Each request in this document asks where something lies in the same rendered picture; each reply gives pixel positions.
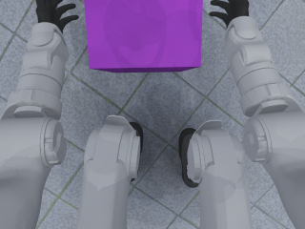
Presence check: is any robot right hand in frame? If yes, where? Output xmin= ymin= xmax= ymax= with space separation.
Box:
xmin=209 ymin=0 xmax=250 ymax=28

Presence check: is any right robot forearm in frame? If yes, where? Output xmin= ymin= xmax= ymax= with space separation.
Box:
xmin=222 ymin=15 xmax=305 ymax=117

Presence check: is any left robot upper arm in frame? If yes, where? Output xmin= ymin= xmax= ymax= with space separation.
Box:
xmin=0 ymin=116 xmax=68 ymax=229

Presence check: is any robot left hand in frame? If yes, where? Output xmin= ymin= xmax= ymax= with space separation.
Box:
xmin=35 ymin=0 xmax=79 ymax=34

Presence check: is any carton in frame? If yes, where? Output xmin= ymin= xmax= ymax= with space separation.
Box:
xmin=84 ymin=0 xmax=203 ymax=73

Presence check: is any robot right foot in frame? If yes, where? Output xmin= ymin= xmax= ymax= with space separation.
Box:
xmin=178 ymin=128 xmax=199 ymax=188

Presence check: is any left robot forearm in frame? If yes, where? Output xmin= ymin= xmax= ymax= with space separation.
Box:
xmin=0 ymin=22 xmax=70 ymax=120

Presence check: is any right robot upper arm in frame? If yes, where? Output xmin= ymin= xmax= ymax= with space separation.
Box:
xmin=242 ymin=110 xmax=305 ymax=229

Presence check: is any robot right thigh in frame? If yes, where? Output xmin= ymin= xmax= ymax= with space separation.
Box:
xmin=187 ymin=129 xmax=254 ymax=229

